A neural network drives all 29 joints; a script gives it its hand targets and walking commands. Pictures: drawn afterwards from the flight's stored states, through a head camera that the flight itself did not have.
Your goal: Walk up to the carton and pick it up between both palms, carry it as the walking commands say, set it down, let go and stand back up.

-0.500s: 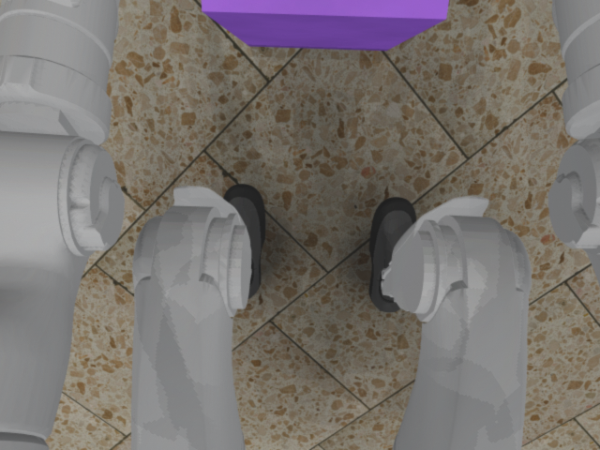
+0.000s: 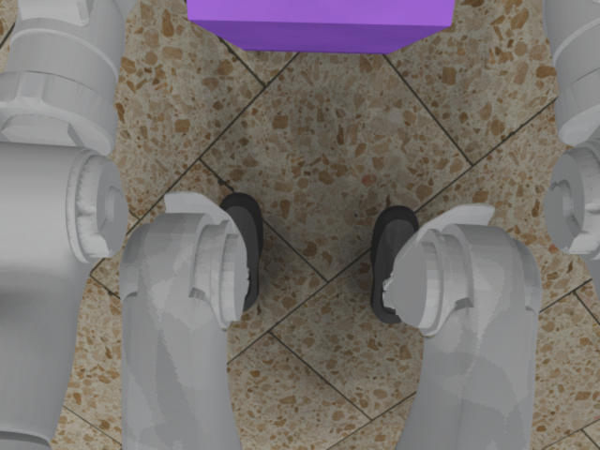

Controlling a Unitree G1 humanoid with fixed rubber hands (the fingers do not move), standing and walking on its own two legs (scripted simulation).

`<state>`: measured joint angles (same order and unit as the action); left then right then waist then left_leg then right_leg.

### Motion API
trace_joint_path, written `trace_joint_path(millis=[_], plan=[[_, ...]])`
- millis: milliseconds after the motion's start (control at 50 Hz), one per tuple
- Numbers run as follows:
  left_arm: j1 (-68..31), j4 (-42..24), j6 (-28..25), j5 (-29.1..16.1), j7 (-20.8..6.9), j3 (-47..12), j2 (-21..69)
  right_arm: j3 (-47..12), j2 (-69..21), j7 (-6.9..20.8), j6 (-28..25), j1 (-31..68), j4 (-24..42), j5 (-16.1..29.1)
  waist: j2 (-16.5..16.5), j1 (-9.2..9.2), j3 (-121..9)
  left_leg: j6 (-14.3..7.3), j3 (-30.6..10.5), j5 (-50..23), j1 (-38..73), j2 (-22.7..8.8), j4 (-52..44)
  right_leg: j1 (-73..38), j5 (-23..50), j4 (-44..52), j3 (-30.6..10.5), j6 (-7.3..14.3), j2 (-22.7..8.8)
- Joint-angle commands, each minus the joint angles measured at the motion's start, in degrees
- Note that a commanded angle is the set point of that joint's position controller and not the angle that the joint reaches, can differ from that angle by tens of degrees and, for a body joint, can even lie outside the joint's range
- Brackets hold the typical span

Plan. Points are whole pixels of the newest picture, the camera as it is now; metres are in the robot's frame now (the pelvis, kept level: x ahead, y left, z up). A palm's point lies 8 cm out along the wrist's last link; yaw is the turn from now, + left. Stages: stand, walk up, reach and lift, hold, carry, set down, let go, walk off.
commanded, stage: reach and lift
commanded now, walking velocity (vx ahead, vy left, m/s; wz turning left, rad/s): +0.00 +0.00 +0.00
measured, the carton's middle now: out of the picture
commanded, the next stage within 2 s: none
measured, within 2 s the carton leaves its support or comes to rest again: leaves its support in 1.26 s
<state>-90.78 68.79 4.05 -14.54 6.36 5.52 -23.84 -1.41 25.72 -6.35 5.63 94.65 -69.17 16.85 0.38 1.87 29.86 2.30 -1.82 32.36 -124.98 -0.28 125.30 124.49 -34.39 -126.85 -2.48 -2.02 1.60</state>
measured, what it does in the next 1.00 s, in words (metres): stands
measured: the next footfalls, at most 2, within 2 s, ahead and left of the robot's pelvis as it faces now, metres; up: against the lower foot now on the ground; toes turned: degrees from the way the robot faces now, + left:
none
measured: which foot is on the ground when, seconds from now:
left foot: down 0.00-1.00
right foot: down 0.00-1.00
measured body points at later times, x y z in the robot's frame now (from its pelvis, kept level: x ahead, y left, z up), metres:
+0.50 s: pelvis +0.00 +0.00 +0.01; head +0.38 +0.00 +0.22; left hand +0.57 +0.17 -0.19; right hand +0.59 -0.13 -0.18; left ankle +0.12 +0.13 -0.34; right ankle +0.11 -0.13 -0.34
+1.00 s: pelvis +0.00 +0.00 -0.01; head +0.38 +0.00 +0.22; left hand +0.57 +0.17 -0.19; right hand +0.59 -0.13 -0.18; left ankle +0.12 +0.13 -0.34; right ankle +0.11 -0.13 -0.34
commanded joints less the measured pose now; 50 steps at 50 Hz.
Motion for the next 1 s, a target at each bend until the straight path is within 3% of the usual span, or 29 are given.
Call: trace_joint_path(millis=[0,20,40,80,100,120,160,200,280,320,380,400,420,440,460,480,520,540,560,580,620,640,680,780,840,860,880,960,980], plan=[[-17.52,-5.99,-1.86,-1.08,-0.43,-0.83,-4.85,1.37,4.60,0.23,-1.64,15.93,4.46,-1.35,0.57,0.37,-81.51,-0.05,5.03,-22.00,35.11,1.05,-7.00,-33.59,21.21,8.66,3.89,0.02,-0.21],[-16.66,-4.19,-1.61,1.00,0.32,2.55,-8.95,1.36,5.19,0.01,-1.42,17.64,5.64,-0.38,2.07,3.92,-79.59,-0.75,4.79,-20.53,32.79,1.01,-7.57,-34.46,20.84,8.36,3.79,-0.25,0.05],[-16.96,-3.60,-1.45,0.99,0.36,0.82,-6.88,2.30,5.70,-0.21,-1.98,17.48,5.02,-1.49,1.77,1.06,-81.04,-0.21,4.62,-19.72,34.82,0.69,-7.84,-34.61,20.27,8.36,5.05,-0.42,-0.15],[-19.14,-5.37,-1.78,0.80,0.40,0.47,-6.76,1.88,6.51,-0.40,-2.16,20.54,6.78,-1.18,0.36,1.67,-78.45,0.24,5.60,-21.93,35.37,1.46,-7.24,-31.01,19.79,9.48,4.53,-0.05,0.30],[-24.28,-10.94,-2.09,0.63,0.82,0.59,-8.51,4.50,7.54,-0.72,-2.50,22.33,9.83,-2.67,0.63,-0.90,-79.51,0.13,4.11,-21.15,35.31,1.19,-7.99,-31.41,20.12,9.31,4.72,0.22,0.56],[-21.93,-8.40,-2.10,0.67,0.43,-0.08,-5.44,0.70,4.20,-0.40,-2.76,21.70,10.06,-0.84,0.69,0.67,-78.51,-0.06,4.86,-22.52,34.38,1.57,-7.70,-31.40,21.06,10.16,4.19,-0.03,0.62],[-21.11,-5.92,-1.73,0.88,0.49,-1.04,-5.19,2.66,5.18,-0.43,-2.10,17.86,3.38,-3.01,-1.53,-0.79,-78.86,0.76,5.55,-19.21,35.37,1.53,-7.07,-31.34,18.04,9.91,4.85,0.31,0.43],[-19.61,-6.93,-1.35,0.53,0.82,-1.66,-2.58,3.98,5.58,-0.37,-2.66,17.83,5.50,-3.06,-1.73,-1.63,-79.39,-0.30,3.55,-22.75,39.56,1.73,-8.10,-28.32,17.79,7.87,6.10,0.00,0.96],[-23.12,-9.93,-2.49,2.32,1.97,0.31,-5.24,1.23,1.55,-1.02,-3.14,22.13,9.89,-2.37,1.69,1.73,-82.38,-0.10,5.20,-23.93,37.44,2.45,-7.75,-33.77,22.76,8.65,4.92,-0.79,1.30],[-20.62,-3.29,-1.74,2.79,1.48,2.15,-5.77,1.28,2.60,-1.06,-2.47,21.57,6.34,-2.08,2.28,2.16,-79.25,-0.01,5.00,-18.93,34.27,2.44,-8.45,-34.01,18.94,9.50,4.88,-0.76,1.06],[-22.27,-6.28,-2.45,2.34,0.97,-1.83,0.77,-0.10,-4.95,-0.27,-2.35,18.30,5.32,-2.11,1.74,1.68,-78.84,-0.56,4.12,-20.37,38.25,2.55,-10.01,-30.38,17.78,9.89,5.42,-0.65,2.05],[-23.43,-7.76,-2.95,4.46,1.43,0.53,-2.07,0.33,-3.56,-0.39,-2.58,22.61,6.51,-1.71,0.62,3.36,-80.28,-0.01,5.49,-19.12,36.67,2.95,-9.31,-34.22,18.89,9.47,4.53,-0.51,1.72],[-23.02,-6.40,-2.47,3.06,1.24,0.20,-0.89,1.45,-0.65,-0.98,-2.66,21.23,6.76,-4.08,1.10,0.65,-78.29,0.13,4.77,-19.15,36.38,2.88,-9.56,-32.27,18.28,9.66,5.34,-0.51,2.20],[-22.35,-5.04,-2.58,4.45,1.18,1.46,-0.97,-0.10,-2.49,-0.88,-2.76,21.56,8.35,-2.15,0.06,3.34,-78.81,0.30,5.98,-19.59,37.05,2.95,-8.16,-35.58,19.21,10.69,3.94,-0.25,1.76],[-22.87,-7.55,-2.44,3.25,0.96,0.23,1.67,0.94,-0.57,-1.19,-3.01,22.78,7.54,-5.64,2.67,0.01,-78.84,0.41,5.08,-20.34,36.27,3.41,-9.12,-35.91,19.74,10.48,4.61,-0.51,1.99],[-23.34,-7.00,-2.29,3.02,-0.18,-0.59,4.79,-0.88,-6.20,-0.15,-2.71,22.67,10.15,-3.78,2.61,1.83,-76.11,-0.71,4.32,-21.81,34.91,3.07,-9.12,-33.03,20.43,10.31,4.08,-0.52,2.63],[-23.62,-6.21,-2.27,2.99,-1.36,-1.55,8.90,-1.06,-11.28,0.95,-2.45,23.72,7.26,-4.45,3.13,1.68,-77.95,-0.08,5.08,-20.82,33.38,3.22,-9.05,-38.47,22.41,9.87,4.00,-0.47,2.34],[-25.08,-9.42,-2.18,4.21,-1.90,-1.91,11.61,-0.19,-11.44,1.35,-2.57,22.52,7.63,-5.52,1.29,-0.03,-74.67,0.26,6.20,-19.29,32.48,3.18,-8.47,-33.93,21.13,10.59,4.46,-0.25,3.14],[-25.73,-9.10,-2.15,5.33,-2.88,-2.70,15.74,-0.87,-19.58,2.96,-2.32,23.12,7.88,-4.45,-0.10,2.18,-76.22,-0.38,5.26,-21.74,37.02,3.61,-9.57,-32.82,21.13,10.69,4.62,-0.29,3.39],[-25.74,-10.95,-1.60,5.92,-3.43,-3.29,20.56,-0.45,-21.39,3.48,-2.72,25.38,12.02,-5.22,-2.94,1.70,-75.39,-0.08,5.09,-22.25,35.88,3.66,-8.88,-31.49,21.46,10.46,4.23,0.28,4.04],[-29.23,-10.25,-0.69,6.16,-7.71,-3.71,30.71,-4.49,-34.65,7.55,-0.83,30.01,8.75,-6.14,4.12,3.81,-72.12,-0.77,4.95,-19.53,30.18,4.35,-8.12,-32.51,20.36,9.28,3.60,0.10,3.81],[-34.05,-14.82,-0.46,5.77,-9.40,-5.91,37.36,-3.62,-41.49,8.84,-0.76,29.02,12.93,-7.56,4.31,0.98,-74.90,-0.75,5.34,-22.19,33.11,4.75,-7.03,-32.58,22.20,9.39,4.38,0.25,4.15],[-33.86,-12.64,1.64,6.85,-12.75,-5.82,45.69,-3.64,-50.62,11.79,0.98,29.25,9.52,-7.32,3.50,2.25,-77.04,-0.18,7.00,-18.70,32.20,5.01,-6.87,-37.18,20.23,9.33,5.31,0.46,4.37],[-30.09,-17.25,4.40,7.60,-17.22,-4.91,55.32,-1.61,-57.25,15.72,3.00,26.99,13.86,-10.52,3.98,1.23,-71.11,-0.89,7.65,-19.56,26.94,5.90,-5.25,-31.92,19.55,8.45,5.96,1.10,4.59],[-28.18,-16.81,6.11,9.22,-17.85,-4.91,55.54,-3.57,-58.40,17.08,3.65,30.12,16.23,-7.64,0.39,5.70,-70.26,-1.56,8.11,-17.89,28.93,5.25,-5.88,-29.27,16.79,8.55,5.66,1.38,4.81],[-30.54,-17.76,5.81,8.21,-17.54,-4.88,54.08,-4.22,-57.38,16.66,3.51,30.92,18.33,-7.38,3.58,5.14,-70.35,-1.70,7.68,-16.09,29.48,5.66,-6.23,-29.65,15.20,8.42,6.50,0.93,4.61],[-28.00,-16.60,6.48,7.42,-18.19,-5.30,57.31,-3.17,-57.71,16.81,4.17,27.70,15.77,-9.00,4.78,1.00,-69.98,-1.98,6.73,-17.40,29.63,5.70,-5.82,-27.60,15.36,8.11,7.69,1.06,4.59],[-31.09,-20.52,6.39,5.40,-18.66,-7.04,57.76,-2.48,-59.12,17.81,4.96,26.84,15.09,-8.84,2.39,0.59,-71.68,-1.73,7.36,-16.39,29.81,5.14,-5.67,-27.41,15.33,8.03,7.05,1.59,4.64],[-32.74,-21.01,6.17,5.48,-18.61,-7.19,57.05,-3.64,-58.90,17.68,5.00,28.57,16.84,-8.35,4.55,1.03,-72.26,-1.81,6.54,-18.38,30.46,5.13,-6.15,-29.39,17.88,7.41,7.30,1.47,4.11]])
